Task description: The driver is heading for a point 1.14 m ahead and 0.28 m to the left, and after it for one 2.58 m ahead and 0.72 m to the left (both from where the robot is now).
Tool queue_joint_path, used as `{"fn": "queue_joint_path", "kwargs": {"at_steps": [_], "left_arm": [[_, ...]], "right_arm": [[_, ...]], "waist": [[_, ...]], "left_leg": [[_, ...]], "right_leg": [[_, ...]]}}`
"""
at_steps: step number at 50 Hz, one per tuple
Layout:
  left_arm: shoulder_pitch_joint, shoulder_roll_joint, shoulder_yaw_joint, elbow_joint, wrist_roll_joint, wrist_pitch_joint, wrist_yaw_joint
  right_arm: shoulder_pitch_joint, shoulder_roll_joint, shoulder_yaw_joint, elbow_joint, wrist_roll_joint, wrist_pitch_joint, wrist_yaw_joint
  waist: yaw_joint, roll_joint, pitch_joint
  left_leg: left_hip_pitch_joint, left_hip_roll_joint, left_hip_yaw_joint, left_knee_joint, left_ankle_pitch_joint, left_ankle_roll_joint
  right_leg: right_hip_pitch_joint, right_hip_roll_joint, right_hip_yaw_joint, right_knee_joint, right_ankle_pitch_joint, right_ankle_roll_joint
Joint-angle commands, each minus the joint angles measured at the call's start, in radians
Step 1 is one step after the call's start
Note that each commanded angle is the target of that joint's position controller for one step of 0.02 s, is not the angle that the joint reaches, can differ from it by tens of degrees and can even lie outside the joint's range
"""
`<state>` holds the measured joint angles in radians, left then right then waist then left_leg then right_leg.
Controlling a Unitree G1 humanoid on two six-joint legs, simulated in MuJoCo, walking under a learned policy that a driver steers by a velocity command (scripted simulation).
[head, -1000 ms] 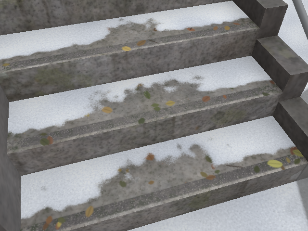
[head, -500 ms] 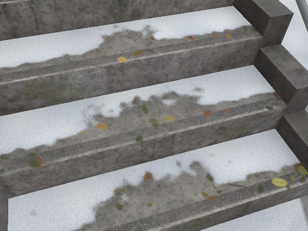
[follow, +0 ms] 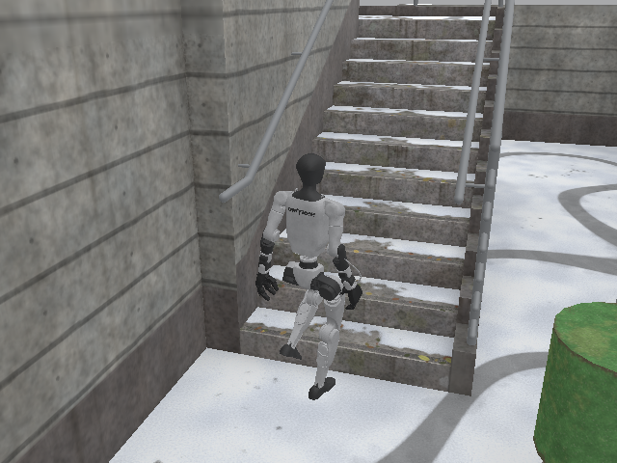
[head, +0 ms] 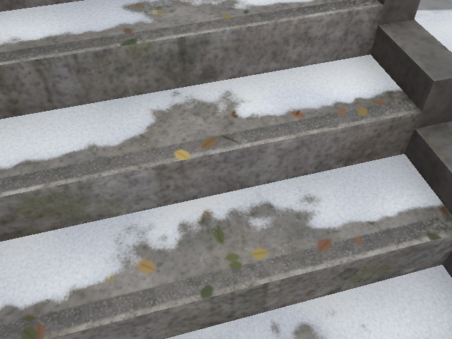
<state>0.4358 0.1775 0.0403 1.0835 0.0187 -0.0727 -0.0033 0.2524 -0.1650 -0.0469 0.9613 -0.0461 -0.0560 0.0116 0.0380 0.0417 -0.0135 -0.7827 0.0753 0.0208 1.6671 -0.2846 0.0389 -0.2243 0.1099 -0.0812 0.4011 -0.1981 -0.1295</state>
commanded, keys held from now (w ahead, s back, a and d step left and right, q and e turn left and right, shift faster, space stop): w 0.82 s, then w+q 0.18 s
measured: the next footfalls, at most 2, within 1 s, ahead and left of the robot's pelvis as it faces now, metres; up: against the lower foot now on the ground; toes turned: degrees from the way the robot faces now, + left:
left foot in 0.32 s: +0.34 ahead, +0.13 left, +0.16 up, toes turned +6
right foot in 0.82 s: +0.67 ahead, -0.02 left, +0.32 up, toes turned -5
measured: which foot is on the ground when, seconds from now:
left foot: up 0.00-0.30, down 0.32-0.82, up 0.84-1.00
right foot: down 0.00-0.32, up 0.34-0.80, down 0.82-1.00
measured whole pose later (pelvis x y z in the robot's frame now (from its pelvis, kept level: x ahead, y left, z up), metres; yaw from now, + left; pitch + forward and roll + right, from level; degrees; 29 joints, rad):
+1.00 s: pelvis +0.57 +0.02 +0.27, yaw +4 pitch +2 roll -3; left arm 0.27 0.22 0.07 0.96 0.03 -0.08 0.00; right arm 0.28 -0.15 -0.06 0.78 -0.02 -0.09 -0.01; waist -0.03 0.01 -0.05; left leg -0.72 -0.02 -0.09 1.89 -0.10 0.15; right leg -0.52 0.05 -0.25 0.86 -0.39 -0.14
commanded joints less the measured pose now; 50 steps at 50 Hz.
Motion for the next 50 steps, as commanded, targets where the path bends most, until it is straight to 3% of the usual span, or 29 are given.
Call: {"fn": "queue_joint_path", "kwargs": {"at_steps": [1, 5, 9, 11, 12, 14, 15, 16, 17, 18, 19, 21, 23, 26, 27, 31, 34, 36, 37, 38, 40, 41, 42, 43, 44, 45, 47, 48, 50], "left_arm": [[0.112, 0.053, -0.003, -0.005, -0.001, -0.008, -0.004], [0.183, 0.053, -0.021, 0.023, 0.011, -0.028, 0.005], [0.179, 0.043, -0.039, 0.043, -0.009, -0.029, 0.031], [0.173, 0.041, -0.042, 0.025, -0.032, -0.002, 0.067], [0.134, 0.036, -0.046, -0.008, -0.044, 0.002, 0.069], [0.11, 0.144, -0.02, -0.043, -0.046, -0.017, 0.057], [0.088, 0.196, 0.002, -0.048, -0.058, -0.031, 0.044], [0.032, 0.234, 0.027, -0.079, -0.066, -0.046, 0.02], [0.025, 0.149, 0.025, -0.118, -0.059, -0.06, -0.003], [0.008, 0.063, 0.035, -0.179, -0.024, -0.063, -0.046], [0.029, -0.001, 0.026, -0.202, 0.018, -0.051, -0.051], [-0.15, -0.073, 0.005, -0.306, 0.032, -0.037, -0.03], [-0.182, -0.155, -0.036, -0.36, 0.014, 0.001, 0.0], [-0.241, -0.141, -0.056, -0.435, 0.003, 0.018, 0.006], [-0.316, -0.119, -0.058, -0.467, 0.017, 0.031, 0.004], [-0.428, -0.132, -0.064, -0.507, 0.013, 0.035, 0.041], [-0.601, -0.124, -0.087, -0.599, 0.028, 0.027, 0.023], [-0.627, -0.106, -0.101, -0.593, 0.027, 0.036, -0.013], [-0.598, -0.112, -0.105, -0.579, -0.011, 0.04, -0.015], [-0.521, -0.107, -0.102, -0.55, -0.044, 0.04, -0.005], [-0.234, -0.013, -0.05, -0.453, -0.038, 0.055, 0.008], [-0.153, 0.022, -0.034, -0.421, -0.022, 0.051, 0.006], [-0.104, 0.096, 0.002, -0.373, -0.018, 0.043, 0.018], [0.004, 0.161, 0.036, -0.344, 0.029, 0.063, 0.024], [-0.125, 0.182, 0.048, -0.348, 0.014, 0.062, 0.02], [-0.233, 0.151, 0.044, -0.31, -0.016, 0.042, 0.005], [-0.18, -0.019, 0.007, -0.188, 0.012, -0.014, -0.001], [-0.168, -0.084, -0.01, -0.137, 0.027, -0.032, -0.004], [-0.083, -0.089, -0.016, -0.069, 0.021, -0.05, -0.006]], "right_arm": [[-0.117, 0.048, 0.025, -0.121, 0.014, 0.013, -0.017], [-0.275, 0.08, 0.064, -0.25, 0.007, 0.011, -0.038], [-0.46, 0.112, 0.114, -0.404, 0.019, 0.028, -0.032], [-0.476, 0.094, 0.129, -0.428, 0.007, 0.038, -0.012], [-0.388, 0.118, 0.132, -0.388, 0.022, 0.036, -0.01], [-0.124, 0.053, 0.099, -0.28, 0.058, 0.033, -0.027], [0.013, -0.015, 0.074, -0.252, 0.055, 0.029, -0.032], [0.097, -0.087, 0.043, -0.221, 0.031, 0.017, -0.029], [0.203, -0.2, 0.001, -0.162, -0.016, 0.011, -0.037], [0.217, -0.297, -0.035, -0.121, 0.004, 0.033, -0.046], [0.096, -0.241, -0.038, -0.113, 0.027, 0.025, -0.033], [0.015, -0.035, -0.001, -0.035, 0.029, 0.0, -0.012], [0.061, 0.074, 0.027, 0.054, 0.012, -0.026, -0.004], [0.075, 0.002, 0.018, 0.086, 0.03, -0.061, 0.024], [0.061, -0.021, 0.02, 0.069, 0.037, -0.063, 0.008], [0.215, -0.077, 0.029, 0.085, 0.049, -0.103, -0.022], [0.371, -0.093, 0.021, 0.124, 0.044, -0.073, -0.053], [0.398, -0.089, 0.01, 0.123, 0.052, -0.046, -0.073], [0.351, -0.081, 0.014, 0.092, 0.046, -0.051, -0.078], [0.316, -0.122, 0.011, 0.076, 0.051, -0.067, -0.066], [0.329, -0.213, -0.016, 0.064, 0.051, -0.093, -0.048], [0.317, -0.247, -0.03, 0.056, 0.072, -0.1, -0.025], [0.393, -0.178, -0.023, 0.024, 0.081, -0.11, -0.003], [0.304, -0.152, -0.031, -0.036, 0.055, -0.1, 0.029], [0.219, -0.121, -0.043, -0.072, 0.002, -0.093, 0.029], [0.114, -0.05, -0.027, -0.168, -0.002, -0.081, 0.014], [0.029, 0.039, -0.002, -0.259, 0.006, -0.066, -0.018], [0.05, 0.071, 0.012, -0.26, 0.017, -0.045, -0.027], [0.061, 0.111, 0.036, -0.269, 0.043, -0.023, -0.028]], "waist": [[0.007, -0.1, 0.127], [0.005, -0.052, 0.144], [-0.013, -0.044, 0.172], [-0.001, -0.016, 0.138], [-0.022, -0.013, 0.059], [-0.139, -0.186, -0.16], [-0.211, -0.278, -0.262], [-0.264, -0.282, -0.342], [-0.24, -0.056, -0.341], [-0.204, 0.267, -0.351], [-0.094, 0.131, -0.272], [-0.019, -0.087, 0.016], [0.029, -0.055, 0.06], [0.06, -0.031, 0.137], [0.066, -0.075, 0.153], [0.013, 0.019, 0.105], [-0.059, 0.043, 0.068], [-0.108, 0.04, -0.05], [-0.082, 0.009, -0.048], [-0.025, 0.071, -0.114], [0.096, 0.135, -0.296], [0.145, 0.142, -0.342], [0.111, 0.023, -0.372], [0.169, -0.162, -0.365], [0.124, -0.147, -0.364], [0.03, -0.042, -0.178], [-0.04, 0.059, 0.008], [-0.082, 0.053, 0.046], [-0.099, 0.0, 0.06]], "left_leg": [[-0.446, 0.0, 0.015, 0.419, -0.08, 0.006], [-0.746, -0.001, -0.027, 0.649, -0.14, 0.054], [-0.657, 0.011, 0.072, 0.365, -0.178, 0.074], [-0.347, 0.028, 0.115, -0.031, -0.136, 0.076], [-0.092, -0.006, 0.162, -0.207, -0.124, 0.097], [0.283, -0.129, 0.197, -0.328, -0.155, 0.125], [0.356, -0.135, 0.147, -0.443, -0.186, 0.143], [0.494, -0.152, 0.077, -0.646, -0.164, 0.157], [0.666, 0.083, -0.407, -0.917, -0.155, 0.248], [0.774, 0.244, -0.953, -1.311, 0.101, 0.319], [0.661, 0.275, -0.911, -1.307, -0.127, 0.294], [0.397, 0.209, -0.584, -1.245, -0.343, 0.2], [0.352, 0.134, -0.378, -1.263, -0.212, 0.128], [0.329, 0.103, -0.19, -1.373, -0.131, 0.08], [0.29, 0.082, -0.14, -1.422, -0.098, 0.08], [0.51, 0.111, -0.126, -1.445, 0.203, 0.12], [0.735, 0.104, -0.118, -1.521, 0.286, 0.124], [0.783, 0.082, -0.032, -1.634, 0.611, 0.15], [0.705, 0.067, 0.022, -1.632, 0.805, 0.154], [0.689, 0.121, 0.044, -1.542, 1.322, 0.17], [0.864, 0.203, 0.018, -1.223, 1.666, 0.173], [0.867, 0.197, 0.031, -1.041, 1.616, 0.164], [0.55, 0.101, -0.011, -0.78, 1.304, 0.123], [0.266, -0.135, -0.031, -0.3, 0.346, 0.073], [0.161, -0.153, -0.183, 0.147, 0.152, 0.058], [0.056, -0.1, -0.165, 0.257, 0.176, 0.056], [-0.07, -0.06, -0.142, 0.302, 0.179, 0.103], [-0.11, -0.062, -0.157, 0.328, 0.153, 0.118], [-0.254, -0.067, -0.18, 0.396, 0.159, 0.141]], "right_leg": [[0.034, -0.355, 0.399, -0.224, -0.312, -0.189], [0.135, -0.389, 0.397, -0.2, -0.308, -0.14], [0.016, -0.302, 0.275, -0.294, -0.126, -0.059], [-0.009, -0.291, 0.201, -0.445, 0.202, -0.08], [-0.015, -0.26, 0.087, -0.41, 0.612, -0.076], [0.106, -0.307, 0.052, -0.116, 1.608, -0.081], [0.234, -0.349, 0.079, 0.074, 1.795, -0.08], [0.248, -0.311, 0.051, 0.319, 1.74, -0.062], [-0.033, -0.192, 0.084, 0.694, 1.107, -0.009], [-0.353, 0.062, 0.165, 1.12, 0.071, 0.021], [-0.482, 0.006, 0.312, 1.385, 0.064, 0.005], [-0.683, -0.049, 0.212, 1.494, 0.141, -0.022], [-0.817, -0.036, 0.252, 1.666, 0.052, -0.039], [-0.969, -0.07, 0.215, 1.566, -0.005, -0.033], [-0.93, -0.074, 0.179, 1.436, 0.022, -0.014], [-1.13, -0.093, 0.051, 1.6, -0.048, 0.005], [-1.216, -0.164, -0.049, 1.439, -0.159, 0.001], [-0.899, -0.177, -0.114, 1.161, -0.186, -0.021], [-0.69, -0.144, -0.181, 0.96, -0.2, -0.021], [-0.464, -0.102, -0.196, 0.861, -0.194, -0.037], [-0.216, -0.016, -0.146, 0.694, -0.239, -0.059], [-0.091, -0.007, -0.102, 0.557, -0.231, -0.078], [0.135, -0.16, 0.222, 0.446, -0.374, -0.159], [0.199, -0.398, 0.848, 0.043, -0.64, -0.296], [0.117, -0.45, 1.064, -0.15, -0.728, -0.275], [-0.047, -0.438, 0.9, -0.136, -0.731, -0.214], [-0.205, -0.402, 0.605, -0.038, -0.499, -0.124], [-0.248, -0.371, 0.477, -0.027, -0.4, -0.087], [-0.173, -0.354, 0.318, -0.053, -0.238, -0.031]]}}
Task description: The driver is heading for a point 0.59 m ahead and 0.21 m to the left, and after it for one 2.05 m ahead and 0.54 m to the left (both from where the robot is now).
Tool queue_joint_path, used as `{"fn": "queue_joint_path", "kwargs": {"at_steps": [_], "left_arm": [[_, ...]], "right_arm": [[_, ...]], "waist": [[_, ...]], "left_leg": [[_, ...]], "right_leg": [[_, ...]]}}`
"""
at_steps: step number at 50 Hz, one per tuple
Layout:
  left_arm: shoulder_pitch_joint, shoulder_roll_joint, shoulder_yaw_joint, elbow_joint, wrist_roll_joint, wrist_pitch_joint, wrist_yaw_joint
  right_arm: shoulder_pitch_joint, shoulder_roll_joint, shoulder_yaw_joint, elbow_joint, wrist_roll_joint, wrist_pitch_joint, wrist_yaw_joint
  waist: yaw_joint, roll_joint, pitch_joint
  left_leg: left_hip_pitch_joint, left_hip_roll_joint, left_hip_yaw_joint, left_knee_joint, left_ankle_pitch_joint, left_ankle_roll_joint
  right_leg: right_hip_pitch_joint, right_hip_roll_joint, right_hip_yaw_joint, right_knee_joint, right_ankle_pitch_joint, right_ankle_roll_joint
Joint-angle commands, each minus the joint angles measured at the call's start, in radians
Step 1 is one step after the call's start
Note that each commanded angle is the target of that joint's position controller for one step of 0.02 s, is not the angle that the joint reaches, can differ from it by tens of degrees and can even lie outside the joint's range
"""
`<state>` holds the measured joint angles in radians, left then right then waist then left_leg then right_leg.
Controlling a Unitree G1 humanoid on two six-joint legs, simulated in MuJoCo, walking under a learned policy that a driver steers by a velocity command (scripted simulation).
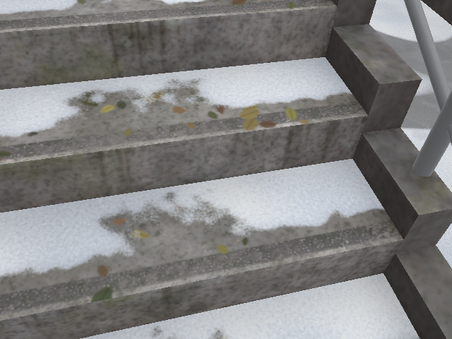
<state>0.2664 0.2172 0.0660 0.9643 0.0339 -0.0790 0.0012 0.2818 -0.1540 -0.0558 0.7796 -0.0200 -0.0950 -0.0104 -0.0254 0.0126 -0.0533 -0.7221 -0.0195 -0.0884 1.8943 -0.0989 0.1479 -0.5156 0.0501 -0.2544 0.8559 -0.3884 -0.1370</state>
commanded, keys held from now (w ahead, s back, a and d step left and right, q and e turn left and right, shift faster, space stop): w+q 0.68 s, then q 0.32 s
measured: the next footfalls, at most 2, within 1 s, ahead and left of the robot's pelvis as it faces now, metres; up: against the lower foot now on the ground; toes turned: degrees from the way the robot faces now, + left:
left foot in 0.38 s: +0.35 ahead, +0.11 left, +0.16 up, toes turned +15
right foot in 0.84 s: +0.70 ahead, +0.07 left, +0.32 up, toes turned +22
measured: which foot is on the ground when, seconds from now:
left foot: up 0.00-0.36, down 0.38-0.84, up 0.86-1.00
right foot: down 0.00-0.38, up 0.40-0.82, down 0.84-1.00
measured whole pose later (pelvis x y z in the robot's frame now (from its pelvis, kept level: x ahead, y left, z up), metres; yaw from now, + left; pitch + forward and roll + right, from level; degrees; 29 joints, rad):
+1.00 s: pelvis +0.53 +0.10 +0.32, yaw +33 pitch +2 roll -3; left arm 0.14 0.18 0.06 0.74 0.04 -0.06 0.07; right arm 0.19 -0.25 -0.11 0.65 -0.06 -0.02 -0.01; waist -0.04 0.05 0.02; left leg -0.74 -0.08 -0.08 1.77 -0.23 0.05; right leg -0.58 -0.05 -0.21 0.89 -0.33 -0.05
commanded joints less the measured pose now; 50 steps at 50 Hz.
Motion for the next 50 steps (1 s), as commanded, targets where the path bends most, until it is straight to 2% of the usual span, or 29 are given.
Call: {"fn": "queue_joint_path", "kwargs": {"at_steps": [1, 3, 7, 11, 13, 15, 16, 18, 19, 20, 21, 22, 23, 26, 29, 32, 34, 37, 38, 39, 40, 41, 42, 43, 44, 46, 47, 49, 50], "left_arm": [[0.1, -0.119, -0.041, 0.06, 0.001, -0.054, -0.009], [0.071, -0.089, -0.049, 0.051, 0.0, -0.074, -0.018], [0.254, -0.005, -0.044, 0.114, 0.005, -0.102, -0.029], [0.336, 0.003, -0.047, 0.14, -0.008, -0.09, 0.004], [0.357, 0.051, -0.034, 0.139, -0.019, -0.091, 0.043], [0.305, 0.053, -0.048, 0.101, -0.066, -0.069, 0.066], [0.33, 0.151, -0.026, 0.079, -0.059, -0.07, 0.075], [0.264, 0.176, -0.011, 0.011, -0.072, -0.06, 0.069], [0.203, 0.204, 0.001, -0.062, -0.071, -0.063, 0.041], [0.109, 0.116, -0.014, -0.193, -0.042, -0.078, 0.003], [-0.006, 0.123, 0.003, -0.26, -0.002, -0.086, -0.023], [-0.027, 0.031, -0.014, -0.319, 0.021, -0.084, -0.037], [-0.005, -0.006, -0.022, -0.332, 0.021, -0.087, -0.029], [-0.012, -0.101, -0.072, -0.384, 0.011, -0.04, 0.003], [-0.079, -0.115, -0.095, -0.409, 0.024, -0.005, 0.012], [-0.316, -0.172, -0.123, -0.512, 0.017, 0.001, 0.029], [-0.492, -0.175, -0.141, -0.6, 0.035, -0.003, 0.03], [-0.522, -0.159, -0.14, -0.63, 0.03, 0.011, 0.015], [-0.397, -0.19, -0.143, -0.576, 0.007, 0.02, 0.015], [-0.289, -0.123, -0.121, -0.543, -0.016, 0.021, 0.023], [-0.137, -0.07, -0.09, -0.496, -0.045, 0.031, 0.026], [-0.013, 0.002, -0.065, -0.447, -0.046, 0.032, 0.039], [0.087, 0.07, -0.035, -0.415, -0.018, 0.02, 0.05], [0.108, 0.17, -0.003, -0.382, -0.001, 0.011, 0.055], [-0.002, 0.095, -0.005, -0.42, -0.008, 0.029, 0.071], [-0.151, -0.05, -0.017, -0.344, -0.018, 0.032, 0.085], [-0.118, -0.079, -0.022, -0.303, -0.005, 0.021, 0.083], [-0.107, -0.102, -0.027, -0.238, 0.019, 0.002, 0.064], [-0.093, -0.068, -0.017, -0.214, 0.016, -0.01, 0.054]], "right_arm": [[0.007, 0.114, 0.049, -0.086, 0.026, 0.02, -0.004], [-0.031, 0.08, 0.048, -0.093, 0.026, 0.037, -0.002], [-0.27, 0.121, 0.066, -0.161, 0.008, 0.064, -0.028], [-0.462, 0.101, 0.089, -0.262, -0.004, 0.073, -0.021], [-0.459, 0.098, 0.101, -0.278, 0.005, 0.085, 0.0], [-0.416, 0.099, 0.107, -0.206, 0.047, 0.093, 0.012], [-0.333, 0.069, 0.099, -0.216, 0.061, 0.107, -0.004], [-0.053, -0.008, 0.06, -0.137, 0.007, 0.108, -0.012], [0.046, -0.072, 0.027, -0.111, -0.007, 0.094, 0.002], [0.051, -0.204, -0.021, -0.094, -0.011, 0.095, -0.007], [-0.054, -0.227, -0.052, -0.121, -0.008, 0.112, -0.015], [-0.088, -0.205, -0.046, -0.113, 0.0, 0.11, -0.017], [-0.035, -0.17, -0.041, -0.026, 0.008, 0.086, -0.016], [-0.012, -0.016, 0.003, 0.086, -0.023, 0.033, 0.001], [0.054, -0.04, 0.001, 0.103, -0.01, 0.009, 0.013], [0.229, -0.101, -0.003, 0.148, -0.014, -0.018, 0.024], [0.253, -0.125, -0.01, 0.15, -0.001, -0.013, 0.013], [0.311, -0.145, -0.031, 0.133, 0.012, 0.013, -0.038], [0.207, -0.156, -0.035, 0.093, 0.008, 0.019, -0.046], [0.177, -0.204, -0.053, 0.045, 0.013, 0.011, -0.043], [0.101, -0.254, -0.071, 0.002, 0.023, -0.003, -0.038], [0.056, -0.293, -0.088, -0.021, 0.042, -0.033, -0.023], [-0.019, -0.292, -0.097, -0.046, 0.044, -0.063, 0.002], [0.039, -0.121, -0.068, -0.125, 0.049, -0.055, 0.018], [0.073, -0.142, -0.069, -0.125, -0.017, -0.041, 0.023], [0.012, -0.067, -0.05, -0.162, -0.059, 0.029, 0.02], [-0.01, -0.032, -0.032, -0.171, -0.07, 0.053, 0.012], [0.015, -0.02, -0.016, -0.186, -0.04, 0.1, -0.002], [0.007, -0.009, -0.013, -0.191, -0.031, 0.112, -0.015]], "waist": [[-0.025, 0.013, 0.114], [-0.063, 0.029, 0.131], [0.015, -0.061, 0.118], [0.035, -0.043, 0.15], [0.036, -0.098, 0.091], [0.019, -0.014, -0.026], [-0.015, -0.16, -0.065], [-0.118, -0.339, -0.221], [-0.176, -0.304, -0.284], [-0.145, 0.016, -0.284], [-0.118, 0.098, -0.278], [-0.067, 0.047, -0.204], [-0.007, -0.11, -0.135], [0.096, -0.121, 0.089], [0.096, -0.089, 0.173], [0.001, 0.091, 0.106], [-0.03, 0.04, 0.129], [-0.075, 0.052, 0.023], [0.01, 0.075, -0.07], [0.057, 0.074, -0.163], [0.135, 0.113, -0.291], [0.211, 0.105, -0.362], [0.29, 0.051, -0.37], [0.183, -0.371, -0.472], [0.132, -0.195, -0.513], [-0.003, 0.054, -0.13], [-0.002, 0.024, -0.055], [-0.07, 0.033, 0.046], [-0.077, 0.003, 0.077]], "left_leg": [[-0.374, 0.012, -0.098, 0.204, -0.004, 0.029], [-0.349, 0.013, -0.078, 0.003, 0.023, 0.003], [-0.689, -0.016, 0.035, 0.362, -0.092, 0.02], [-0.671, 0.034, 0.127, 0.041, -0.134, -0.006], [-0.503, 0.077, 0.225, -0.179, -0.268, 0.002], [-0.085, -0.04, 0.412, -0.475, -0.309, 0.033], [0.034, -0.084, 0.447, -0.564, -0.418, 0.037], [0.189, -0.128, 0.334, -0.771, -0.471, 0.096], [0.403, -0.13, 0.178, -0.986, -0.448, 0.121], [0.632, 0.085, -0.376, -1.226, -0.62, 0.259], [0.588, 0.181, -0.862, -1.551, -0.723, 0.285], [0.575, 0.209, -0.831, -1.591, -0.69, 0.239], [0.512, 0.196, -0.702, -1.581, -0.547, 0.167], [0.304, 0.108, -0.367, -1.493, -0.202, 0.12], [0.232, 0.033, -0.164, -1.479, -0.043, 0.048], [0.426, 0.092, -0.26, -1.561, 0.057, 0.049], [0.423, 0.069, -0.266, -1.629, -0.089, 0.021], [0.438, 0.081, -0.231, -1.798, 0.444, 0.055], [0.408, 0.077, -0.117, -1.719, 0.871, 0.033], [0.42, 0.061, -0.108, -1.582, 1.285, -0.004], [0.527, 0.131, -0.173, -1.455, 1.475, -0.008], [0.584, 0.122, -0.18, -1.314, 1.5, -0.027], [0.465, 0.039, -0.163, -1.014, 1.079, -0.078], [0.127, -0.198, -0.08, -0.4, -0.286, -0.167], [0.064, -0.132, -0.124, -0.129, -0.254, -0.142], [-0.097, -0.038, -0.019, -0.089, -0.129, -0.115], [-0.141, -0.022, -0.044, -0.031, -0.122, -0.094], [-0.157, -0.008, -0.029, -0.024, -0.147, -0.086], [-0.172, -0.006, -0.023, -0.032, -0.152, -0.085]], "right_leg": [[0.136, -0.306, 0.432, -0.503, 0.078, 0.009], [0.063, -0.278, 0.287, -0.55, 0.174, 0.084], [0.3, -0.298, 0.236, -0.604, 0.255, 0.069], [0.33, -0.252, 0.164, -0.684, 0.221, 0.075], [0.427, -0.285, 0.121, -0.825, 0.535, 0.015], [0.41, -0.223, -0.048, -0.711, 1.404, 0.052], [0.443, -0.287, -0.022, -0.574, 1.941, 0.04], [0.635, -0.376, 0.02, -0.194, 2.128, 0.016], [0.517, -0.345, 0.026, 0.078, 1.746, 0.017], [0.006, -0.156, 0.059, 0.545, 0.847, 0.083], [-0.224, -0.006, 0.266, 0.945, 0.292, 0.102], [-0.375, -0.035, 0.347, 1.162, 0.339, 0.087], [-0.393, -0.061, 0.354, 1.146, 0.384, 0.077], [-0.567, -0.082, 0.332, 1.272, 0.245, 0.051], [-0.625, -0.115, 0.289, 1.069, 0.2, 0.06], [-0.901, -0.085, 0.187, 1.359, 0.031, 0.053], [-0.912, -0.113, 0.194, 1.179, -0.018, 0.044], [-0.476, -0.094, 0.112, 0.693, 0.022, 0.048], [-0.198, -0.048, 0.095, 0.525, -0.022, 0.022], [0.024, 0.009, 0.085, 0.423, 0.028, 0.012], [0.14, -0.002, 0.137, 0.343, 0.102, -0.004], [0.274, 0.002, 0.153, 0.119, 0.198, 0.004], [0.474, -0.086, 0.313, -0.099, 0.298, -0.032], [0.707, -0.514, 0.856, -0.234, 0.992, -0.246], [0.556, -0.508, 1.013, -0.343, 0.806, -0.284], [0.255, -0.414, 0.754, -0.303, 0.181, -0.173], [0.178, -0.37, 0.652, -0.322, 0.107, -0.129], [0.047, -0.358, 0.469, -0.396, 0.029, -0.047], [0.033, -0.375, 0.404, -0.419, 0.082, -0.031]]}}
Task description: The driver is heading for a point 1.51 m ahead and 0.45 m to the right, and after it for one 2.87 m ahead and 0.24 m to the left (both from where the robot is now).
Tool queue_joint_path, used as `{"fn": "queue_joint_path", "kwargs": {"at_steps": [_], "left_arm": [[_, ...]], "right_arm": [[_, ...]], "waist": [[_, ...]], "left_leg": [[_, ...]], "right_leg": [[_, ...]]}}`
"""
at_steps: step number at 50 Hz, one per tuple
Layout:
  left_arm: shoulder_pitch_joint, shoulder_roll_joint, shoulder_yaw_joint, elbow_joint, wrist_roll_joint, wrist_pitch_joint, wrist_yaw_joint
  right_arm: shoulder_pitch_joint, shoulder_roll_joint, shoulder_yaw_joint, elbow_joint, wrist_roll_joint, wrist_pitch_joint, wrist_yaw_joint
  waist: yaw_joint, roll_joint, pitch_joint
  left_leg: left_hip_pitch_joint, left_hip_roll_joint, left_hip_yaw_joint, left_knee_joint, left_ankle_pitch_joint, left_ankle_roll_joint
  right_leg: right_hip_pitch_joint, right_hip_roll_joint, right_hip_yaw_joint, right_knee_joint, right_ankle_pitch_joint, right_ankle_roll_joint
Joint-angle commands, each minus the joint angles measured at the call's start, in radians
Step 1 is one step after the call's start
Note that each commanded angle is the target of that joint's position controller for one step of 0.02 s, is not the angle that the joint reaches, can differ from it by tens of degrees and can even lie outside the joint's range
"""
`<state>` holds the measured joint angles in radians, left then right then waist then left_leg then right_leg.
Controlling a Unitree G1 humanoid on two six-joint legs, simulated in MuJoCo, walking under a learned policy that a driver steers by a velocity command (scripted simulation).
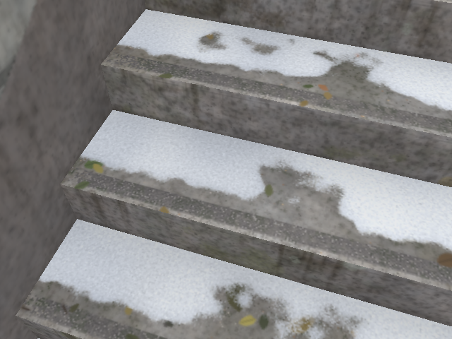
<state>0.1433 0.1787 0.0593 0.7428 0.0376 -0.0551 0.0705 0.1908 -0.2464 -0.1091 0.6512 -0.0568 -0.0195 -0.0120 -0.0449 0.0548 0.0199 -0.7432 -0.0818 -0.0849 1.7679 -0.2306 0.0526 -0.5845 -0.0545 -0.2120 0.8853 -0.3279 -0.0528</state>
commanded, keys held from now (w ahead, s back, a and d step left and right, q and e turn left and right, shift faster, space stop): q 0.04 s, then e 0.96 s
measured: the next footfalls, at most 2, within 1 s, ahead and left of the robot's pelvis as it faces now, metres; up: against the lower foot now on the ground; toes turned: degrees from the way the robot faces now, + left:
left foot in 0.26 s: +0.19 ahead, +0.14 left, +0.00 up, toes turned +5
right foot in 0.64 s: +0.11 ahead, -0.09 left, +0.00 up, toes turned -11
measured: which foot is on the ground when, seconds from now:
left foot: up 0.00-0.24, down 0.26-0.64, up 0.66-1.00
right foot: down 0.00-0.26, up 0.28-0.62, down 0.64-1.00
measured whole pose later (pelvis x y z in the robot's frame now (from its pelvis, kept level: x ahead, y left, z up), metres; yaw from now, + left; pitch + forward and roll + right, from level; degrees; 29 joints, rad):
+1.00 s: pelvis +0.10 +0.00 +0.05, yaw -22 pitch +3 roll +2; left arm 0.21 0.20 0.06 0.64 0.03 0.01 0.07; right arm 0.08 -0.16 0.00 0.57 -0.04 0.05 -0.02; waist 0.04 0.04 0.02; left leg -0.66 -0.03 0.02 1.29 -0.35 -0.02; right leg -0.33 0.10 0.16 0.55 -0.26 -0.05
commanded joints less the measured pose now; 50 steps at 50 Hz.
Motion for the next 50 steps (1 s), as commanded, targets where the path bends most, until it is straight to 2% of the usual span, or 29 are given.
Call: {"fn": "queue_joint_path", "kwargs": {"at_steps": [1, 3, 4, 6, 7, 9, 10, 11, 12, 13, 14, 15, 16, 17, 20, 21, 25, 27, 29, 31, 32, 33, 34, 35, 36, 38, 41, 45, 50], "left_arm": [[0.055, -0.035, -0.006, 0.032, 0.0, -0.036, -0.026], [0.046, 0.018, 0.0, 0.034, 0.013, -0.043, -0.025], [0.018, 0.036, -0.004, 0.014, 0.008, -0.043, -0.013], [0.009, 0.092, 0.003, -0.009, 0.003, -0.04, -0.005], [0.026, 0.129, 0.012, -0.024, 0.005, -0.046, -0.012], [0.071, 0.134, 0.021, -0.022, 0.0, -0.043, -0.031], [0.071, 0.138, 0.026, -0.021, 0.007, -0.028, -0.039], [0.095, 0.139, 0.029, -0.029, 0.003, -0.011, -0.043], [0.174, 0.114, 0.024, 0.006, 0.01, 0.006, -0.042], [0.228, 0.068, 0.017, 0.015, 0.013, 0.02, -0.045], [0.297, -0.01, -0.005, 0.005, 0.003, 0.026, -0.049], [0.302, 0.024, 0.007, -0.018, -0.041, 0.053, -0.036], [0.221, 0.067, 0.018, -0.039, -0.039, 0.059, -0.025], [0.154, 0.06, 0.023, -0.057, -0.031, 0.059, -0.028], [0.115, 0.035, 0.029, -0.067, -0.017, 0.06, -0.032], [0.129, 0.022, 0.029, -0.067, -0.013, 0.059, -0.033], [0.081, 0.019, 0.026, -0.088, -0.006, 0.073, -0.056], [0.072, 0.02, 0.021, -0.099, -0.022, 0.079, -0.06], [0.072, 0.034, 0.018, -0.102, -0.028, 0.069, -0.063], [0.137, 0.04, 0.019, -0.082, -0.007, 0.052, -0.049], [0.176, 0.135, 0.042, -0.087, 0.014, 0.037, -0.049], [0.195, 0.221, 0.063, -0.132, 0.003, 0.037, -0.04], [0.163, 0.226, 0.064, -0.169, -0.008, 0.047, -0.032], [0.096, 0.19, 0.048, -0.176, -0.011, 0.056, -0.032], [0.009, 0.157, 0.031, -0.195, -0.023, 0.061, -0.034], [-0.023, 0.143, 0.027, -0.201, -0.032, 0.042, -0.037], [0.05, 0.137, 0.024, -0.174, -0.022, 0.026, -0.028], [0.071, 0.149, 0.027, -0.162, -0.021, 0.022, -0.006], [0.064, 0.188, 0.054, -0.193, 0.001, 0.065, 0.007]], "right_arm": [[0.091, 0.081, 0.041, -0.081, 0.002, 0.04, -0.015], [0.048, 0.051, 0.044, -0.093, 0.015, 0.04, -0.016], [0.053, 0.071, 0.052, -0.106, 0.029, 0.044, -0.001], [0.081, 0.027, 0.053, -0.061, 0.041, 0.05, 0.029], [0.058, 0.05, 0.066, -0.058, 0.048, 0.056, 0.035], [0.054, 0.049, 0.062, -0.051, 0.046, 0.069, 0.025], [0.062, 0.062, 0.058, -0.059, 0.028, 0.065, 0.001], [0.068, 0.073, 0.062, -0.049, 0.035, 0.056, -0.01], [0.089, 0.061, 0.061, -0.033, 0.042, 0.032, -0.018], [0.103, 0.057, 0.058, -0.032, 0.021, -0.006, -0.02], [0.112, 0.052, 0.072, -0.074, 0.024, -0.027, -0.026], [0.126, 0.028, 0.063, -0.108, 0.013, -0.017, -0.046], [0.096, 0.031, 0.057, -0.115, 0.016, -0.014, -0.054], [0.06, 0.022, 0.055, -0.11, 0.017, -0.015, -0.059], [0.04, 0.029, 0.068, -0.091, 0.011, -0.027, -0.085], [0.073, 0.018, 0.065, -0.066, 0.013, -0.037, -0.094], [0.081, 0.013, 0.063, -0.057, 0.016, -0.049, -0.097], [0.108, -0.035, 0.034, -0.066, 0.006, -0.03, -0.102], [0.159, -0.064, 0.011, -0.057, 0.02, -0.006, -0.105], [0.092, -0.074, -0.002, -0.057, 0.046, 0.007, -0.069], [0.066, -0.025, 0.008, -0.078, 0.045, 0.017, -0.052], [0.006, 0.047, 0.032, -0.13, 0.04, 0.032, -0.041], [-0.013, 0.042, 0.037, -0.117, 0.031, 0.034, -0.043], [-0.047, 0.031, 0.035, -0.101, 0.031, 0.026, -0.037], [-0.052, 0.016, 0.034, -0.091, 0.03, 0.009, -0.02], [-0.046, -0.009, 0.028, -0.085, 0.015, 0.018, -0.01], [-0.079, 0.027, 0.059, -0.107, 0.007, 0.035, -0.005], [-0.109, 0.033, 0.08, -0.147, 0.012, 0.071, -0.005], [-0.16, 0.019, 0.089, -0.183, 0.03, 0.042, -0.013]], "waist": [[-0.08, -0.07, 0.007], [-0.061, -0.089, 0.002], [-0.085, -0.14, -0.022], [-0.076, -0.12, -0.084], [-0.043, -0.18, -0.115], [0.007, -0.223, -0.094], [0.003, -0.234, -0.107], [0.006, -0.205, -0.053], [0.017, -0.091, -0.02], [0.022, 0.012, -0.027], [0.053, 0.136, -0.067], [0.005, 0.253, -0.204], [0.001, 0.189, -0.134], [0.003, 0.177, -0.073], [0.043, -0.007, -0.015], [0.049, -0.018, -0.036], [0.05, 0.104, -0.109], [0.02, 0.196, -0.117], [-0.008, 0.208, -0.139], [0.063, 0.067, -0.151], [0.093, -0.162, -0.169], [0.131, -0.392, -0.187], [0.16, -0.323, -0.189], [0.121, -0.191, -0.07], [0.073, -0.188, 0.002], [0.056, -0.17, -0.036], [0.065, -0.103, -0.085], [0.066, -0.156, -0.13], [0.081, -0.179, -0.151]], "left_leg": [[-0.169, 0.101, -0.038, 0.014, 0.023, 0.002], [-0.125, 0.062, 0.001, -0.089, 0.088, -0.01], [-0.051, 0.079, -0.033, -0.216, 0.096, -0.029], [0.17, 0.092, 0.1, -0.605, 0.058, -0.041], [0.293, 0.12, 0.128, -0.756, -0.004, -0.028], [0.426, 0.137, 0.156, -0.896, -0.067, -0.01], [0.462, 0.14, 0.174, -0.975, -0.089, 0.004], [0.504, 0.115, 0.202, -1.142, -0.079, 0.001], [0.563, 0.09, 0.189, -1.292, -0.027, 0.009], [0.636, 0.154, 0.091, -1.348, 0.033, -0.024], [0.665, 0.41, -0.184, -1.327, 0.422, -0.037], [0.57, 0.499, -0.271, -1.434, 0.358, 0.137], [0.484, 0.491, -0.294, -1.484, 0.191, 0.19], [0.433, 0.47, -0.25, -1.507, 0.094, 0.204], [0.405, 0.423, -0.077, -1.464, 0.313, 0.2], [0.444, 0.419, -0.043, -1.428, 0.436, 0.207], [0.602, 0.372, 0.102, -1.317, 0.648, 0.172], [0.61, 0.372, 0.129, -1.286, 0.622, 0.162], [0.621, 0.394, 0.106, -1.262, 0.624, 0.158], [0.494, 0.347, 0.174, -1.102, 0.436, 0.062], [0.223, 0.281, 0.229, -0.862, 0.04, -0.028], [0.027, 0.151, 0.176, -0.65, -0.337, -0.104], [0.029, 0.147, 0.089, -0.439, -0.309, -0.123], [-0.019, 0.154, 0.055, -0.347, -0.196, -0.133], [-0.037, 0.155, 0.06, -0.314, -0.123, -0.128], [-0.043, 0.117, 0.089, -0.164, -0.046, -0.113], [-0.124, 0.095, 0.097, -0.14, -0.031, -0.09], [-0.091, 0.07, 0.106, -0.252, -0.045, -0.098], [0.076, 0.051, 0.083, -0.623, -0.214, -0.059]], "right_leg": [[0.109, -0.253, 0.308, -0.45, 0.044, -0.093], [0.076, -0.212, 0.195, -0.447, 0.211, -0.133], [0.07, -0.206, 0.192, -0.45, 0.371, -0.143], [0.086, -0.142, 0.053, -0.503, 0.281, -0.107], [0.138, -0.138, 0.084, -0.568, 0.247, -0.118], [0.179, -0.194, 0.157, -0.612, 0.112, -0.122], [0.224, -0.204, 0.186, -0.595, 0.093, -0.126], [0.241, -0.19, 0.179, -0.546, 0.07, -0.098], [0.234, -0.154, 0.181, -0.44, 0.097, -0.081], [0.19, -0.104, 0.145, -0.274, -0.016, -0.048], [0.096, -0.072, 0.123, -0.101, -0.232, 0.021], [0.177, -0.026, 0.167, 0.006, -0.235, 0.058], [0.169, -0.028, 0.196, 0.167, -0.206, 0.086], [0.116, -0.01, 0.205, 0.326, -0.195, 0.104], [0.043, 0.015, 0.241, 0.52, -0.112, 0.112], [0.036, 0.026, 0.238, 0.535, -0.09, 0.101], [0.058, 0.036, 0.201, 0.208, -0.134, 0.089], [0.131, 0.049, 0.162, -0.004, -0.221, 0.07], [0.198, 0.066, 0.126, -0.181, -0.149, 0.048], [0.367, 0.087, 0.121, -0.409, 0.145, 0.016], [0.566, -0.059, 0.379, -0.476, 0.373, -0.031], [0.576, -0.293, 0.662, -0.488, 0.787, -0.174], [0.466, -0.348, 0.77, -0.56, 0.624, -0.283], [0.372, -0.285, 0.705, -0.587, 0.341, -0.29], [0.305, -0.203, 0.626, -0.573, 0.266, -0.249], [0.323, -0.127, 0.535, -0.482, 0.503, -0.21], [0.453, -0.109, 0.545, -0.402, 0.699, -0.186], [0.511, -0.103, 0.579, -0.406, 0.784, -0.182], [0.443, -0.111, 0.644, -0.427, 0.677, -0.165]]}}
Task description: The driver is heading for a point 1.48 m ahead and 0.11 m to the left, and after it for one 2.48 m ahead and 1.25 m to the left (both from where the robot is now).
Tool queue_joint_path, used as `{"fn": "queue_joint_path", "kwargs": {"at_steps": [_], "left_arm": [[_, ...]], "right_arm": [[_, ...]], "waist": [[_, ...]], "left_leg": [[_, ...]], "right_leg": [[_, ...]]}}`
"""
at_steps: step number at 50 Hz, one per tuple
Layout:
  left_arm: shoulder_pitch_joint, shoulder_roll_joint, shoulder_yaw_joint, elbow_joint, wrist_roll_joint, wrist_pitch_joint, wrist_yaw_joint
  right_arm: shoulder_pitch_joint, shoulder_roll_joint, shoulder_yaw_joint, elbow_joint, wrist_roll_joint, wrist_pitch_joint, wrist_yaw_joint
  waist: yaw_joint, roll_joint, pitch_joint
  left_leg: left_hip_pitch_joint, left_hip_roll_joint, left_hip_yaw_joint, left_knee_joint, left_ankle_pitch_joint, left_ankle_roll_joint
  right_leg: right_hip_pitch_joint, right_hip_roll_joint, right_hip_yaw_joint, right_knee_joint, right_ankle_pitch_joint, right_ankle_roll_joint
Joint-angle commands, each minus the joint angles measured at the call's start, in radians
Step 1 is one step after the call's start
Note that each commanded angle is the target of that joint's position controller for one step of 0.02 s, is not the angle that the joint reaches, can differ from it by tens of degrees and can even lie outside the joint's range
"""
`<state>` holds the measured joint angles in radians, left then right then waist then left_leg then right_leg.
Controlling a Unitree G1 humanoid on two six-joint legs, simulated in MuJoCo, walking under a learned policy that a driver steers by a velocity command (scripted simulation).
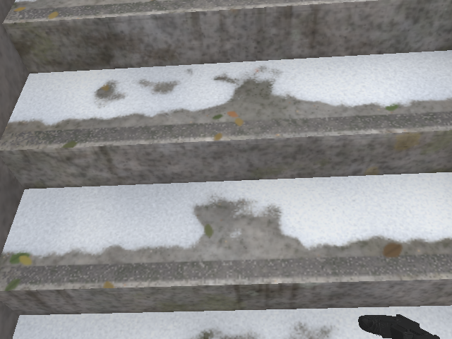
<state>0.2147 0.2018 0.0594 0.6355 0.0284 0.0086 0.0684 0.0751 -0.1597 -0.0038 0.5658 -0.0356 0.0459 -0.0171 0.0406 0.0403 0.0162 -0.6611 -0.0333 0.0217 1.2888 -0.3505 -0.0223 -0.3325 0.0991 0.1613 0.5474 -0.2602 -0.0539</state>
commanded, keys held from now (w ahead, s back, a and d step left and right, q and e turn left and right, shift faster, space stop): e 0.14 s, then no key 0.38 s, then w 0.48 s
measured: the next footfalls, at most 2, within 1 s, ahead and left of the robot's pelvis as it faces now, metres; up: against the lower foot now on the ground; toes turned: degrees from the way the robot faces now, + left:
left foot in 0.18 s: +0.03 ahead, +0.12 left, +0.00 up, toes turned -8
right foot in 0.60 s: +0.00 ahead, -0.05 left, +0.00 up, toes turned -9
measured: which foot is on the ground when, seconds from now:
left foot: up 0.00-0.16, down 0.18-0.62, up 0.64-1.00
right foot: down 0.00-0.18, up 0.20-0.58, down 0.60-1.00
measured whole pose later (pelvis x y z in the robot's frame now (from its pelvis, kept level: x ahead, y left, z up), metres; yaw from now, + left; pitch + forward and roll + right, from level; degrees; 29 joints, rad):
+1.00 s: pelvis +0.08 +0.06 +0.01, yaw -10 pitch +4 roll +0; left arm 0.54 0.16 0.03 1.03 0.03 -0.12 0.02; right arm 0.03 -0.11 0.02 0.56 -0.03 0.00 -0.04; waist 0.05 0.01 -0.03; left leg -1.29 0.12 0.01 2.01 -0.50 0.10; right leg -0.04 0.00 0.01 0.28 -0.30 -0.02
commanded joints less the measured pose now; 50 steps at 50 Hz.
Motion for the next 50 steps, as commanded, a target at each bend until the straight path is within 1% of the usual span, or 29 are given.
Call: {"fn": "queue_joint_path", "kwargs": {"at_steps": [1, 4, 5, 6, 8, 9, 10, 11, 12, 13, 15, 16, 19, 24, 26, 29, 30, 31, 32, 33, 34, 36, 41, 44, 46, 47, 48, 49, 50], "left_arm": [[-0.01, 0.177, 0.06, -0.096, 0.009, 0.006, 0.001], [-0.042, 0.161, 0.065, -0.107, 0.01, -0.007, -0.006], [-0.07, 0.151, 0.065, -0.113, 0.0, -0.005, -0.006], [-0.09, 0.14, 0.062, -0.112, -0.001, 0.006, -0.011], [-0.048, 0.132, 0.069, -0.088, -0.016, 0.021, -0.016], [0.018, 0.083, 0.061, -0.072, -0.026, 0.023, -0.028], [0.115, 0.008, 0.041, -0.081, -0.013, 0.014, -0.032], [0.123, 0.122, 0.075, -0.069, 0.007, 0.011, -0.023], [0.078, 0.149, 0.087, -0.052, 0.026, 0.011, -0.019], [-0.017, 0.133, 0.074, -0.05, 0.035, 0.02, -0.028], [0.001, 0.081, 0.056, -0.008, 0.013, 0.052, -0.044], [-0.021, 0.093, 0.05, -0.012, 0.0, 0.058, -0.056], [-0.048, 0.068, 0.028, -0.028, -0.012, 0.07, -0.068], [0.01, 0.018, 0.0, 0.039, -0.017, 0.067, -0.039], [0.014, 0.023, 0.001, 0.04, -0.015, 0.055, -0.03], [0.125, -0.002, -0.007, 0.088, -0.005, 0.022, -0.028], [0.178, 0.013, -0.007, 0.1, -0.001, 0.014, -0.028], [0.232, 0.097, 0.012, 0.104, 0.012, 0.008, -0.025], [0.293, 0.123, 0.028, 0.11, 0.016, 0.004, -0.025], [0.297, 0.107, 0.028, 0.11, 0.019, -0.002, -0.023], [0.243, 0.087, 0.022, 0.107, 0.011, -0.009, -0.025], [0.197, 0.114, 0.031, 0.116, 0.001, -0.05, -0.032], [0.335, 0.053, 0.015, 0.236, 0.007, -0.112, -0.049], [0.376, 0.044, 0.001, 0.309, 0.014, -0.134, -0.053], [0.346, 0.078, 0.002, 0.331, 0.017, -0.152, -0.06], [0.354, 0.075, -0.001, 0.352, 0.012, -0.152, -0.054], [0.329, 0.094, -0.001, 0.363, 0.009, -0.156, -0.051], [0.33, 0.095, -0.003, 0.377, -0.004, -0.152, -0.039], [0.332, 0.121, 0.001, 0.363, -0.036, -0.144, -0.019]], "right_arm": [[-0.045, -0.073, -0.018, -0.102, 0.01, -0.03, -0.012], [0.02, -0.092, -0.032, -0.097, 0.014, -0.034, -0.029], [0.033, -0.084, -0.029, -0.094, 0.031, -0.038, -0.028], [0.04, -0.071, -0.024, -0.082, 0.051, -0.049, -0.026], [0.088, -0.065, -0.028, -0.041, 0.054, -0.058, -0.04], [0.071, -0.101, -0.032, -0.039, 0.028, -0.067, -0.043], [0.048, -0.162, -0.028, -0.088, 0.027, -0.066, -0.04], [0.056, -0.201, -0.055, -0.114, 0.011, -0.063, -0.04], [-0.004, -0.147, -0.045, -0.12, 0.011, -0.059, -0.048], [-0.047, -0.093, -0.026, -0.11, -0.005, -0.066, -0.058], [-0.007, -0.079, -0.013, -0.083, -0.008, -0.075, -0.068], [0.023, -0.089, -0.013, -0.07, -0.005, -0.081, -0.068], [0.138, -0.124, -0.03, -0.001, 0.005, -0.086, -0.071], [0.162, -0.116, -0.046, 0.038, 0.006, -0.083, -0.061], [0.181, -0.126, -0.055, 0.061, 0.007, -0.085, -0.055], [0.258, -0.138, -0.07, 0.126, 0.033, -0.072, -0.044], [0.246, -0.129, -0.07, 0.128, 0.037, -0.077, -0.042], [0.187, -0.11, -0.068, 0.103, 0.058, -0.081, -0.036], [0.16, -0.115, -0.068, 0.106, 0.055, -0.087, -0.03], [0.175, -0.136, -0.084, 0.123, 0.039, -0.087, -0.031], [0.203, -0.139, -0.087, 0.154, 0.015, -0.092, -0.023], [0.18, -0.093, -0.075, 0.143, -0.014, -0.104, -0.008], [0.036, -0.018, -0.03, 0.06, -0.02, -0.108, -0.008], [-0.067, 0.022, -0.006, -0.012, 0.0, -0.093, -0.023], [-0.171, 0.016, 0.006, -0.082, -0.003, -0.086, -0.036], [-0.234, 0.048, 0.023, -0.131, -0.005, -0.078, -0.039], [-0.249, 0.055, 0.041, -0.166, 0.003, -0.068, -0.034], [-0.302, 0.038, 0.043, -0.193, 0.006, -0.06, -0.027], [-0.267, 0.025, 0.044, -0.195, 0.007, -0.043, -0.013]], "waist": [[-0.002, -0.176, -0.131], [-0.034, -0.227, -0.202], [-0.044, -0.221, -0.187], [-0.048, -0.184, -0.159], [-0.043, -0.151, -0.124], [-0.003, 0.014, -0.118], [0.042, 0.243, -0.179], [-0.02, 0.282, -0.265], [0.014, 0.127, -0.197], [0.007, 0.02, -0.07], [-0.018, 0.062, -0.058], [-0.024, 0.026, -0.035], [-0.047, 0.069, -0.011], [-0.076, 0.172, -0.056], [-0.075, 0.167, -0.027], [-0.041, 0.053, -0.024], [-0.004, 0.014, 0.009], [0.026, -0.157, 0.038], [0.061, -0.283, 0.037], [0.067, -0.294, 0.046], [0.022, -0.172, 0.049], [-0.009, -0.089, 0.073], [0.031, -0.079, 0.081], [0.029, -0.141, 0.1], [0.02, -0.135, 0.134], [0.014, -0.137, 0.148], [-0.027, -0.121, 0.162], [-0.012, -0.12, 0.171], [-0.02, -0.149, 0.123]], "left_leg": [[0.035, -0.005, -0.027, -0.221, -0.124, 0.024], [0.138, -0.002, -0.079, -0.294, -0.099, 0.057], [0.194, -0.013, -0.063, -0.389, -0.091, 0.058], [0.262, -0.032, -0.031, -0.579, -0.046, 0.053], [0.449, -0.016, -0.025, -0.898, 0.144, 0.047], [0.553, 0.117, -0.152, -0.975, 0.237, 0.068], [0.679, 0.41, -0.393, -0.879, 0.806, 0.156], [0.527, 0.501, -0.557, -0.92, 0.77, 0.299], [0.441, 0.429, -0.504, -0.942, 0.504, 0.31], [0.366, 0.322, -0.351, -0.942, 0.284, 0.26], [0.404, 0.212, -0.217, -0.916, 0.298, 0.223], [0.435, 0.205, -0.211, -0.926, 0.256, 0.209], [0.559, 0.207, -0.245, -0.948, 0.138, 0.243], [0.505, 0.212, -0.212, -0.96, 0.211, 0.226], [0.439, 0.24, -0.245, -0.943, 0.264, 0.245], [0.302, 0.212, -0.274, -0.983, -0.223, 0.227], [0.175, 0.18, -0.235, -0.934, -0.328, 0.192], [-0.018, 0.093, -0.132, -0.827, -0.281, 0.137], [-0.041, 0.017, 0.006, -0.578, -0.178, 0.105], [-0.047, 0.039, -0.012, -0.294, -0.169, 0.091], [-0.06, 0.04, -0.038, -0.054, -0.127, 0.065], [-0.182, 0.06, -0.046, 0.235, -0.074, 0.053], [-0.629, 0.092, -0.032, 0.777, -0.044, 0.096], [-0.794, 0.114, -0.047, 0.97, -0.109, 0.116], [-0.881, 0.147, -0.06, 0.948, -0.181, 0.121], [-0.875, 0.157, -0.069, 0.948, -0.214, 0.135], [-0.824, 0.174, -0.05, 0.742, -0.197, 0.129], [-0.768, 0.185, -0.015, 0.618, -0.171, 0.122], [-0.568, 0.191, 0.041, 0.444, -0.123, 0.134]], "right_leg": [[0.171, -0.264, 0.282, -0.096, 0.637, -0.161], [0.189, -0.275, 0.347, -0.059, 0.81, -0.162], [0.146, -0.244, 0.323, -0.052, 0.806, -0.135], [0.126, -0.209, 0.288, -0.051, 0.723, -0.101], [0.05, -0.133, 0.244, 0.008, 0.423, -0.045], [-0.073, -0.056, 0.146, 0.187, 0.022, 0.002], [-0.276, 0.049, 0.013, 0.458, -0.392, 0.057], [-0.253, 0.03, -0.021, 0.728, -0.394, 0.108], [-0.281, 0.007, 0.012, 0.908, -0.265, 0.117], [-0.356, 0.007, 0.008, 0.928, -0.168, 0.126], [-0.362, 0.022, -0.014, 1.005, -0.08, 0.142], [-0.375, 0.023, -0.014, 0.916, -0.089, 0.153], [-0.381, 0.028, -0.022, 0.631, -0.174, 0.176], [-0.094, -0.041, -0.197, 0.22, -0.258, 0.1], [-0.017, -0.051, -0.216, 0.137, -0.184, 0.061], [0.208, -0.029, -0.23, -0.111, -0.126, 0.004], [0.319, -0.08, -0.137, -0.162, -0.122, -0.012], [0.371, -0.18, 0.065, -0.197, -0.356, -0.074], [0.338, -0.327, 0.304, -0.362, -0.555, -0.148], [0.285, -0.411, 0.461, -0.438, -0.583, -0.225], [0.23, -0.41, 0.441, -0.435, -0.517, -0.252], [0.215, -0.362, 0.329, -0.402, -0.438, -0.255], [0.354, -0.329, 0.219, -0.348, -0.276, -0.231], [0.307, -0.369, 0.194, -0.365, -0.254, -0.211], [0.271, -0.382, 0.159, -0.396, -0.27, -0.185], [0.212, -0.369, 0.142, -0.415, -0.244, -0.166], [0.149, -0.337, 0.093, -0.457, -0.272, -0.138], [0.11, -0.326, 0.081, -0.527, -0.263, -0.147], [0.073, -0.337, 0.064, -0.664, -0.096, -0.185]]}}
